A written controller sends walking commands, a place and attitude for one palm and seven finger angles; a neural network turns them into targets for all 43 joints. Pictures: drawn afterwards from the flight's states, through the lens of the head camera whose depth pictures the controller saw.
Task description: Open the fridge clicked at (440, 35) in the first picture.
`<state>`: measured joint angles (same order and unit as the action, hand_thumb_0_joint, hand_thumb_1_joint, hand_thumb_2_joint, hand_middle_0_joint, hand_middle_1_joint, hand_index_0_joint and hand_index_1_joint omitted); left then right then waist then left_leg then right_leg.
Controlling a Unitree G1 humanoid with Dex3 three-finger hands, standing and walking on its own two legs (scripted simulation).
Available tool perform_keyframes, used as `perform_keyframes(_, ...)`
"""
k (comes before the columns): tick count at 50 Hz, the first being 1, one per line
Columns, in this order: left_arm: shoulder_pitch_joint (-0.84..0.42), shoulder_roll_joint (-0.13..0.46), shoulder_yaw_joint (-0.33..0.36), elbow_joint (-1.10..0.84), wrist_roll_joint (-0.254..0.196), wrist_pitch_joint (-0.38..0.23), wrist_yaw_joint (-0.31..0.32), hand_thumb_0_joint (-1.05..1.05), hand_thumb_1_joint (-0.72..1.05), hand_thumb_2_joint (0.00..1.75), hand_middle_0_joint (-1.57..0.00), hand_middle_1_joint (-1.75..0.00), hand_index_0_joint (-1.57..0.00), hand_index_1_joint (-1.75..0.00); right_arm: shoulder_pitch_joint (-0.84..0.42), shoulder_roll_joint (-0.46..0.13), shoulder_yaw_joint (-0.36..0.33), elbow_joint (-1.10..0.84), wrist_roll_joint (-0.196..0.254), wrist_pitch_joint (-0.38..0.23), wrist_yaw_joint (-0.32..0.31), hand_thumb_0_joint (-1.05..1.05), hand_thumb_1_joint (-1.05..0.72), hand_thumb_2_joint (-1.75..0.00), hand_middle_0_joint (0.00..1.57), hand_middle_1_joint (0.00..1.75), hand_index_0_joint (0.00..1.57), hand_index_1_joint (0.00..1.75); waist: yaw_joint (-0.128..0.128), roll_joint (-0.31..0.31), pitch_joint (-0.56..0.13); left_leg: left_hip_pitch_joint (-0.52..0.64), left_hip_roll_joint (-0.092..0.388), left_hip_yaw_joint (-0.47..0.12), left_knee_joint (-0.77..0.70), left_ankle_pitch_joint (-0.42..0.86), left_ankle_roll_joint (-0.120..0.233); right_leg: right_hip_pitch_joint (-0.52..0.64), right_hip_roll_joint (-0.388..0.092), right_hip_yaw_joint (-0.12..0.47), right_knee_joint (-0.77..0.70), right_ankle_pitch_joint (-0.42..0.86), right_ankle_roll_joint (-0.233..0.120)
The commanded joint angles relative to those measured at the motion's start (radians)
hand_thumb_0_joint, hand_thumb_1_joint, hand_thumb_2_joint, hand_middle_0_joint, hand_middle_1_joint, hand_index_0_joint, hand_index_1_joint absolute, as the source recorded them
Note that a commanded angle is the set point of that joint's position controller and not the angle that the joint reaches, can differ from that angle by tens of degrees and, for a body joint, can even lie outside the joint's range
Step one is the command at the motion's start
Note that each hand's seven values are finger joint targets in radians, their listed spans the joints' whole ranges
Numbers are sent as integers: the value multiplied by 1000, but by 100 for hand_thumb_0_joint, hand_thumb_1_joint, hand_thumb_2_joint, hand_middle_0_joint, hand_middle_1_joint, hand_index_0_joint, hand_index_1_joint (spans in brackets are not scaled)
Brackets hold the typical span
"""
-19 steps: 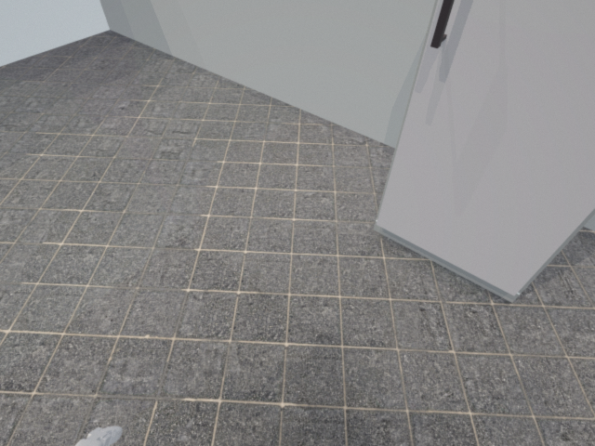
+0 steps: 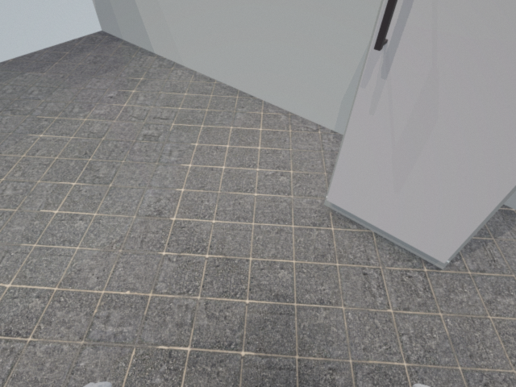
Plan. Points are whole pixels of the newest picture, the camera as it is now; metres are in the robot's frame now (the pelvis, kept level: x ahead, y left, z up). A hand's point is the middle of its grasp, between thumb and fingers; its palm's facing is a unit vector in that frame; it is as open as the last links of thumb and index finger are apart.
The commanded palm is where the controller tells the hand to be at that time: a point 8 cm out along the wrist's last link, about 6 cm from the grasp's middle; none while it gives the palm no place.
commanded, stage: stand and wait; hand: left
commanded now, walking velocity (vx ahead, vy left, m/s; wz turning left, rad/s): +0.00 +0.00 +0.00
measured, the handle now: out of the picture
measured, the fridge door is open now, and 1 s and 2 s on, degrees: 0 0 0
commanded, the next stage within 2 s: look at it before walking up in 0.60 s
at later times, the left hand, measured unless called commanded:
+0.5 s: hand out of the picture +0.05 +0.24 -0.15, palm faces -0.03 -0.94 -0.34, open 7.4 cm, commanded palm none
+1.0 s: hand out of the picture +0.05 +0.24 -0.15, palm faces -0.04 -0.94 -0.33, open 7.4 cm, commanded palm none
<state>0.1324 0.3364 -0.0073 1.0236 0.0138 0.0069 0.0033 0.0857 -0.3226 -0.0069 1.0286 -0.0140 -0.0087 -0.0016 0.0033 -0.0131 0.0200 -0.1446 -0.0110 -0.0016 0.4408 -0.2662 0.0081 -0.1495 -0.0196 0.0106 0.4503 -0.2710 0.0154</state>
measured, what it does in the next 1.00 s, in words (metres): stands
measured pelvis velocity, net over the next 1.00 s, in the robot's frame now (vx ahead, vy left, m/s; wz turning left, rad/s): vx -0.02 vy -0.01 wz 0.00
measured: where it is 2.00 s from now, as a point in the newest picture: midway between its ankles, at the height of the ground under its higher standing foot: outside the picture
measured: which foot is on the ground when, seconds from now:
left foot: down 0.00-1.00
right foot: down 0.00-1.00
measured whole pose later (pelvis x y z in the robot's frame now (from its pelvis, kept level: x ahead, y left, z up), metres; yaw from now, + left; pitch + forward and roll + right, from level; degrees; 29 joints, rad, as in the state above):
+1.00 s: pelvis -0.02 -0.01 +0.00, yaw +0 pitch -2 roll +0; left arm 0.14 0.34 -0.01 1.09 0.01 0.00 0.00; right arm 0.12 -0.34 0.00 1.12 -0.01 -0.01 0.00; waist 0.00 0.00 0.04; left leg -0.14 0.01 -0.01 0.37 -0.20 -0.01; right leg -0.15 0.00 0.00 0.38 -0.20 0.00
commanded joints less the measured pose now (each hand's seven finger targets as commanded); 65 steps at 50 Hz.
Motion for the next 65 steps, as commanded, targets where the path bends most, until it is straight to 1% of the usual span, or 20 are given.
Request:
perform_keyframes(1,-53,207,50,-66,-3,-28,12,0,90,90,-20,-30,-20,-30,-51,-215,-44,-63,1,-25,-16,0,-90,-90,20,30,20,30,-1,21,-73,20,119,-87,-68,270,31,13,-97,72,-65,249,-46)
perform_keyframes(4,-49,209,48,-52,-4,-30,10,0,90,90,-20,-30,-20,-30,-46,-216,-41,-49,2,-26,-15,0,-90,-90,20,30,20,30,-1,21,-72,20,120,-89,-79,257,29,18,-100,77,-75,244,-47)
perform_keyframes(7,-46,210,47,-40,-5,-31,10,0,90,90,-20,-30,-20,-30,-41,-217,-40,-36,4,-25,-14,0,-90,-90,20,30,20,30,-2,3,-72,23,121,-92,-86,239,28,20,-103,80,-87,234,-47)
perform_keyframes(9,-49,212,46,-33,-5,-31,10,0,90,90,-20,-30,-20,-30,-35,-220,-39,-28,4,-26,-14,0,-90,-90,20,30,20,30,-3,10,-63,18,122,-94,-96,236,27,22,-102,81,-92,230,-48)
perform_keyframes(19,-47,213,43,-7,-4,-29,7,0,90,90,-20,-30,-20,-30,-22,-226,-35,5,4,-24,-11,0,-90,-90,20,30,20,30,-1,14,-22,-8,121,-105,-132,127,23,-11,-98,96,-133,97,-44)
perform_keyframes(20,-48,214,43,-6,-4,-29,7,0,90,90,-20,-30,-20,-30,-17,-225,-34,6,4,-24,-10,0,-90,-90,20,30,20,30,-2,2,-22,-12,121,-107,-136,122,24,-10,-97,97,-134,90,-44)
perform_keyframes(23,-46,211,44,-5,-3,-30,7,0,90,90,-20,-30,-20,-30,-15,-223,-35,13,4,-25,-10,0,-90,-90,20,30,20,30,-2,11,-24,-11,122,-108,-137,126,23,-12,-96,99,-136,91,-44)
perform_keyframes(30,-47,211,43,-2,-2,-30,6,0,90,90,-20,-30,-20,-30,-7,-222,-34,20,3,-25,-9,0,-90,-90,20,30,20,30,-3,4,-13,-18,120,-109,-142,104,20,-29,-97,106,-147,59,-45)
perform_keyframes(37,-39,211,44,-1,-2,-33,7,0,90,90,-20,-30,-20,-30,-2,-219,-34,21,4,-26,-8,0,-90,-90,20,30,20,30,-2,3,-38,-3,124,-105,-131,134,20,-18,-101,105,-145,91,-46)
perform_keyframes(39,-43,210,43,0,-3,-33,7,0,90,90,-20,-30,-20,-30,-2,-221,-33,24,4,-25,-9,0,-90,-90,20,30,20,30,-3,11,-28,-9,123,-108,-135,128,18,-22,-98,108,-146,86,-46)
perform_keyframes(42,-38,210,43,1,-2,-35,8,0,90,90,-20,-30,-20,-30,-2,-220,-33,22,5,-26,-9,0,-90,-90,20,30,20,30,-4,3,-50,10,125,-104,-126,168,18,-9,-100,104,-139,134,-47)
perform_keyframes(43,-39,211,42,1,-3,-35,8,0,90,90,-20,-30,-20,-30,-5,-221,-32,24,5,-26,-9,0,-90,-90,20,30,20,30,-3,15,-46,7,126,-103,-127,168,18,-7,-101,102,-140,140,-46)
perform_keyframes(46,-36,210,44,2,-2,-36,8,0,90,90,-20,-30,-20,-30,-3,-220,-32,21,6,-25,-9,0,-90,-90,20,30,20,30,-3,3,-48,9,126,-102,-122,179,17,-2,-101,103,-140,158,-47)
perform_keyframes(47,-38,210,43,2,-3,-36,8,0,90,90,-20,-30,-20,-30,-6,-220,-32,23,5,-25,-10,0,-90,-90,20,30,20,30,-3,13,-46,9,126,-103,-125,185,17,0,-102,101,-137,166,-48)
perform_keyframes(54,-36,211,42,3,-4,-37,9,0,90,90,-20,-30,-20,-30,-14,-222,-31,24,6,-26,-11,0,-90,-90,20,30,20,30,-1,10,-60,31,130,-98,-122,227,17,15,-104,94,-131,223,-46)
perform_keyframes(56,-36,212,41,5,-3,-37,9,0,90,90,-20,-30,-20,-30,-14,-224,-31,23,7,-25,-11,0,-90,-90,20,30,20,30,-1,18,-67,35,132,-96,-121,231,16,20,-103,94,-130,228,-46)
perform_keyframes(59,-40,212,41,4,-3,-35,8,0,90,90,-20,-30,-20,-30,-23,-223,-30,22,6,-25,-11,0,-90,-90,20,30,20,30,-1,15,-41,27,131,-94,-131,212,15,8,-101,93,-137,210,-44)
perform_keyframes(63,-41,211,42,3,-2,-34,8,0,90,90,-20,-30,-20,-30,-25,-224,-31,22,6,-25,-11,0,-90,-90,20,30,20,30,0,16,-42,30,132,-95,-137,214,17,11,-102,91,-139,204,-43)
perform_keyframes(64,-5,133,27,23,-5,-26,11,0,90,90,-20,-30,-20,-30,6,-146,-11,38,2,-17,-8,0,-90,-90,20,30,20,30,-1,12,-66,35,129,-84,-128,176,6,23,-101,84,-139,154,-31)
perform_keyframes(65,36,83,15,37,-2,-14,12,0,90,90,-20,-30,-20,-30,46,-90,2,50,-2,-7,-4,0,-90,-90,20,30,20,30,0,8,-69,28,118,-73,-115,85,-1,18,-94,81,-129,35,-25)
